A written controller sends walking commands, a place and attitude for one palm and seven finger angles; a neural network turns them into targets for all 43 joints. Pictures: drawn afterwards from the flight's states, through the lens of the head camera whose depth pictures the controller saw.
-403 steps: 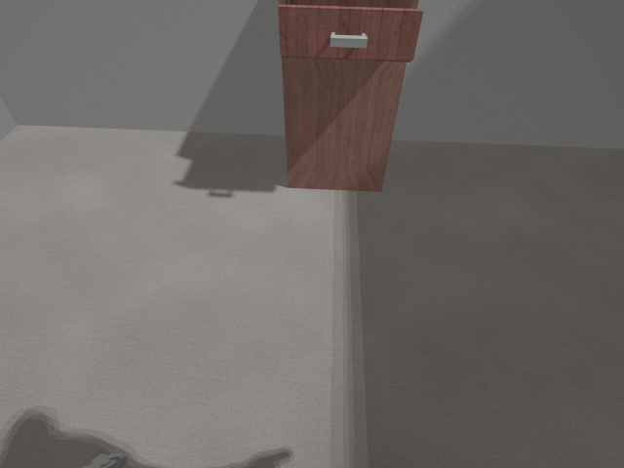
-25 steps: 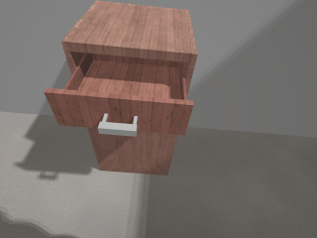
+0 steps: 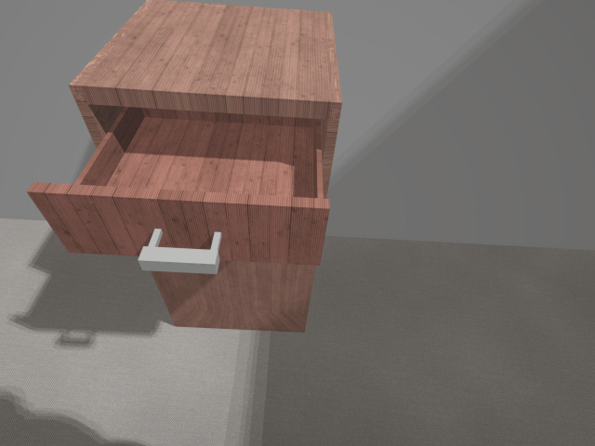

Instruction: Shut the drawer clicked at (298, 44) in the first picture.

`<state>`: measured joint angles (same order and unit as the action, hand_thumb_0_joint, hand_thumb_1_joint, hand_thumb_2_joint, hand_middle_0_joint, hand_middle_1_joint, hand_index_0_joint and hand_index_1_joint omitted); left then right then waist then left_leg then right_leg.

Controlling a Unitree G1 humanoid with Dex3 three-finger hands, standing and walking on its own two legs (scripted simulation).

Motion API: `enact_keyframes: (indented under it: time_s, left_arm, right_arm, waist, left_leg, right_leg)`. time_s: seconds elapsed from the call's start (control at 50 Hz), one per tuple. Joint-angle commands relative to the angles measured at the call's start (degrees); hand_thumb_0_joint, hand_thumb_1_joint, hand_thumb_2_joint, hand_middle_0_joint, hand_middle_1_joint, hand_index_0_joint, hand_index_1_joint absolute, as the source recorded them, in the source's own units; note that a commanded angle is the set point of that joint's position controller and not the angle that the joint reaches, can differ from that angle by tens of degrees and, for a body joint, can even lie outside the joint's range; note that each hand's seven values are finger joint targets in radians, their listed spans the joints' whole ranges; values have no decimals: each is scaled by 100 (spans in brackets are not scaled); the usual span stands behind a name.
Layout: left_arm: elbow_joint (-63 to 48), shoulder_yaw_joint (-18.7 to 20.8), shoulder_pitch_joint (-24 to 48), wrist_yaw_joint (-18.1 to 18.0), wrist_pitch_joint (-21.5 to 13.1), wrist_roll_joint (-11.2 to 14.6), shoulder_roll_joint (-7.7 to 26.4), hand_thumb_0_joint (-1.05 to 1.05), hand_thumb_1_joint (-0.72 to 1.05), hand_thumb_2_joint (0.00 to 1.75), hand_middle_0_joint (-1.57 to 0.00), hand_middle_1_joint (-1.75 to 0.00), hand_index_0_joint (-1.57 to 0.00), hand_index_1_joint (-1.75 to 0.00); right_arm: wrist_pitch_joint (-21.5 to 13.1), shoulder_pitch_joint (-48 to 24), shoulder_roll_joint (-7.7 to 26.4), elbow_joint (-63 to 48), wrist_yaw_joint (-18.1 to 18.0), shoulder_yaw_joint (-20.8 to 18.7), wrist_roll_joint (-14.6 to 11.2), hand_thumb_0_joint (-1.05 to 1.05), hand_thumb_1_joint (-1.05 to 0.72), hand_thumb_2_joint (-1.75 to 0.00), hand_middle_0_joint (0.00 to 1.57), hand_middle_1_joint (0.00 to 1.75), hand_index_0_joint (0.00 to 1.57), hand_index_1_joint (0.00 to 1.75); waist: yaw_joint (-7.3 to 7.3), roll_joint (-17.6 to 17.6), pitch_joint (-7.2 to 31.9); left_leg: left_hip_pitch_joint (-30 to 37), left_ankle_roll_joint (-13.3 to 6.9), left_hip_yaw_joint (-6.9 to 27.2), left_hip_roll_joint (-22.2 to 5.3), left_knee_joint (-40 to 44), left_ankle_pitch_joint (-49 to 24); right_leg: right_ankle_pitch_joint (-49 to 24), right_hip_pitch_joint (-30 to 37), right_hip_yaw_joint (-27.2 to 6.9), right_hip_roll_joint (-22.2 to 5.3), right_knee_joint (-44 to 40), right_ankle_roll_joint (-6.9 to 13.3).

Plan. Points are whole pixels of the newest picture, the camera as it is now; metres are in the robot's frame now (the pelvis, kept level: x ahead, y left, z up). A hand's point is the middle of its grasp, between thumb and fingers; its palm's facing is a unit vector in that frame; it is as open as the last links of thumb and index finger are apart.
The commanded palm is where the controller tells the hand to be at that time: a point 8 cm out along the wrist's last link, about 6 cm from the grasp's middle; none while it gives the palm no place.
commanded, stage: come to a stop and stand still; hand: left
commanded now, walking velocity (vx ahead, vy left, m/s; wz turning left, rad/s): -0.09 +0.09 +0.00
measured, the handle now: (183, 248) +0.37 +0.20 +0.04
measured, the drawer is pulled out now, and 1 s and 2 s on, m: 0.22 0.22 0.22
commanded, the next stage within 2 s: look again from close up in 0.66 s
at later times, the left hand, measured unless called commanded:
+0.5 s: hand out of the picture -0.02 +0.25 -0.16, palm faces +0.00 -0.95 -0.30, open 7.3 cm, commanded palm none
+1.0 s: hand out of the picture -0.04 +0.17 -0.17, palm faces -0.02 -0.99 -0.16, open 7.3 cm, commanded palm none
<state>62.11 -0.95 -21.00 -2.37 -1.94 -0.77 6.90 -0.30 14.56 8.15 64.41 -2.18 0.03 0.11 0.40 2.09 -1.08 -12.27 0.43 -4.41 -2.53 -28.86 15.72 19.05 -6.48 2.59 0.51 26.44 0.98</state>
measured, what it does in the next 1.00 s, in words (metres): stands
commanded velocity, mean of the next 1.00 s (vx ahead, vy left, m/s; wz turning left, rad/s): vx -0.01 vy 0.00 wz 0.00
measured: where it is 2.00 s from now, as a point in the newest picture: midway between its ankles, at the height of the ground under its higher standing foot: outside the picture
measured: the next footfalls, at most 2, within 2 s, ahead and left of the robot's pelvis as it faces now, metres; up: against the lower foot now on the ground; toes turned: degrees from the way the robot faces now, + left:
none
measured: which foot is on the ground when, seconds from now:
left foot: down 0.00-1.00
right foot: down 0.00-1.00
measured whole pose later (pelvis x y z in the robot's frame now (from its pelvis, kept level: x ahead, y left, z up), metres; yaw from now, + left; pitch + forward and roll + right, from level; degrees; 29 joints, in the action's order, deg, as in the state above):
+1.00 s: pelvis -0.03 +0.01 +0.00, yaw -1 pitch +0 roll +1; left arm 63.7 -2.2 -17.4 -1.7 -0.9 -0.9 7.3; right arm -0.9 15.4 9.0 64.2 -0.9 0.5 0.3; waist 0.0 0.4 -2.3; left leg -13.7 -1.2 -5.8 -0.4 -24.9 11.3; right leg 16.9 -10.5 -1.5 0.0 27.4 0.3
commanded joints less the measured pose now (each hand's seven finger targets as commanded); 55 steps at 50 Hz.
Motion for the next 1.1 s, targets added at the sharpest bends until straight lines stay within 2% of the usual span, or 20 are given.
enact_keyframes:
  time_s: [0.0, 0.06, 0.14, 0.16, 0.18, 0.2, 0.22, 0.24, 0.26, 0.3, 0.34, 0.38, 0.44, 0.5, 0.62, 0.72, 0.88, 0.96, 1.04, 1.08]
  left_arm:
    - [-248, 226, -542, -120, 21, 9, 880, 0, 90, 90, -20, -30, -20, -30]
    - [-380, 253, -443, -130, 74, -7, 868, 0, 90, 90, -20, -30, -20, -30]
    - [-530, 222, -188, -106, 129, -25, 722, 0, 90, 90, -20, -30, -20, -30]
    - [-348, 241, -460, -255, -9, -88, 889, 0, 90, 90, -20, -30, -20, -30]
    - [-678, 287, -112, -197, -29, -68, 1212, 0, 90, 90, -20, -30, -20, -30]
    - [-754, 247, 177, -153, -18, -61, 1116, 0, 90, 90, -20, -30, -20, -30]
    - [-891, 261, 252, -139, 10, -63, 1036, 0, 90, 90, -20, -30, -20, -30]
    - [-883, 230, 195, -117, 63, -42, 1015, 0, 90, 90, -20, -30, -20, -30]
    - [-864, 214, 142, -98, 115, -36, 958, 0, 90, 90, -20, -30, -20, -30]
    - [-805, 155, 92, -53, 174, -42, 887, 0, 90, 90, -20, -30, -20, -30]
    - [-846, 148, 222, -14, 198, -56, 927, 0, 90, 90, -20, -30, -20, -30]
    - [-873, 153, 264, 10, 215, -59, 989, 0, 90, 90, -20, -30, -20, -30]
    - [-857, 150, 158, 28, 211, -58, 1022, 0, 90, 90, -20, -30, -20, -30]
    - [-775, 134, 91, 46, 202, -50, 1035, 0, 90, 90, -20, -30, -20, -30]
    - [-582, 104, 67, 52, 135, -30, 1020, 0, 90, 90, -20, -30, -20, -30]
    - [-371, 65, 71, 41, 76, -12, 980, 0, 90, 90, -20, -30, -20, -30]
    - [-55, 36, 22, 18, 29, 9, 840, 0, 90, 90, -20, -30, -20, -30]
    - [-19, 52, -10, 3, 21, 7, 791, 0, 90, 90, -20, -30, -20, -30]
    - [13, 50, 23, -2, 32, 1, 758, 0, 90, 90, -20, -30, -20, -30]
    - [12, 57, 42, -1, 34, 7, 769, 0, 90, 90, -20, -30, -20, -30]
  right_arm:
    - [-16, 197, 496, -301, -7, -124, -12, 0, -90, -90, 20, 30, 20, 30]
    - [30, 94, 575, -437, -1, -181, 3, 0, -90, -90, 20, 30, 20, 30]
    - [28, 12, 625, -502, 34, -190, 11, 0, -90, -90, 20, 30, 20, 30]
    - [-83, -449, 815, -969, 51, -215, -2, 0, -90, -90, 20, 30, 20, 30]
    - [-28, 10, 556, -1058, 118, -210, 30, 0, -90, -90, 20, 30, 20, 30]
    - [-4, 117, 565, -1084, 126, -200, 33, 0, -90, -90, 20, 30, 20, 30]
    - [-43, 229, 675, -1095, 143, -211, 85, 0, -90, -90, 20, 30, 20, 30]
    - [-55, 166, 810, -1141, 141, -204, 82, 0, -90, -90, 20, 30, 20, 30]
    - [-61, 94, 881, -1213, 129, -192, 71, 0, -90, -90, 20, 30, 20, 30]
    - [-36, -84, 950, -1312, 132, -182, 67, 0, -90, -90, 20, 30, 20, 30]
    - [-8, -113, 935, -1316, 158, -186, 86, 0, -90, -90, 20, 30, 20, 30]
    - [9, -39, 996, -1285, 181, -202, 107, 0, -90, -90, 20, 30, 20, 30]
    - [-10, -10, 1051, -1201, 191, -189, 118, 0, -90, -90, 20, 30, 20, 30]
    - [-8, 16, 1088, -1108, 197, -178, 114, 0, -90, -90, 20, 30, 20, 30]
    - [-72, 195, 957, -800, 182, -136, 86, 0, -90, -90, 20, 30, 20, 30]
    - [-113, 330, 834, -541, 164, -105, 54, 0, -90, -90, 20, 30, 20, 30]
    - [-146, 353, 656, -217, 112, -44, 28, 0, -90, -90, 20, 30, 20, 30]
    - [-170, 338, 606, -155, 85, -46, 31, 0, -90, -90, 20, 30, 20, 30]
    - [-149, 265, 582, -121, 67, -47, 32, 0, -90, -90, 20, 30, 20, 30]
    - [-141, 264, 583, -113, 61, -42, 38, 0, -90, -90, 20, 30, 20, 30]
  waist:
    - [22, 2, 49]
    - [27, 45, 86]
    - [1, -170, 55]
    - [89, -688, -301]
    - [-184, -438, 79]
    - [-255, -370, 240]
    - [-223, -817, 302]
    - [-138, -1061, 283]
    - [-62, -1117, 179]
    - [25, -570, -318]
    - [2, -310, -665]
    - [-35, -213, -719]
    - [23, -273, -474]
    - [34, -268, -447]
    - [1, -198, -200]
    - [-59, -99, -107]
    - [-64, -140, -263]
    - [-44, -241, -73]
    - [-30, -176, -252]
    - [-35, -166, -204]
  left_leg:
    - [112, -69, 150, -220, 82, -1971]
    - [232, -95, 202, -268, -10, -2206]
    - [398, -217, 417, -385, 237, -2182]
    - [246, -104, 231, -484, -899, -2780]
    - [-161, -130, 339, -255, -572, -605]
    - [-28, -131, 340, -236, -211, -269]
    - [121, -181, 446, -358, 3, -929]
    - [94, -334, 712, -531, 124, -1344]
    - [-91, -474, 925, -647, 357, -1277]
    - [-592, -521, 1040, -610, 730, 96]
    - [-856, -442, 1025, -489, 1016, 1008]
    - [-904, -409, 1102, -458, 1264, 1591]
    - [-813, -436, 1180, -521, 1451, 1701]
    - [-782, -422, 1179, -501, 1528, 1757]
    - [-349, -386, 1042, -439, 1427, 1088]
    - [21, -317, 759, -351, 1120, 288]
    - [209, -247, 533, -318, 851, -522]
    - [366, -250, 502, -348, 736, -992]
    - [334, -230, 466, -361, 705, -1035]
    - [384, -223, 463, -369, 719, -1058]
  right_leg:
    - [-4812, 117, -663, -1050, 43, 137]
    - [-4292, -81, -702, -1026, 95, 173]
    - [-2423, -438, -584, -779, -76, 98]
    - [-4093, -939, -915, -1007, -256, -33]
    - [-2894, -607, -1026, -1183, -143, 272]
    - [-1794, -749, -948, -1053, -28, 380]
    - [-1438, -745, -702, -772, 270, 360]
    - [-743, -788, -440, -488, 411, 232]
    - [-94, -758, -256, -314, 431, 137]
    - [307, -850, -268, -279, 228, 105]
    - [456, -1005, -377, -331, 96, 128]
    - [764, -1159, -429, -345, 25, 129]
    - [661, -1048, -418, -338, 62, 107]
    - [732, -1106, -531, -326, -42, 112]
    - [380, -1084, -702, -417, -237, 133]
    - [12, -1117, -843, -521, -437, 125]
    - [-548, -1042, -913, -570, -526, 111]
    - [-1057, -860, -896, -567, -443, 107]
    - [-1210, -881, -895, -569, -473, 102]
    - [-1243, -840, -878, -571, -465, 104]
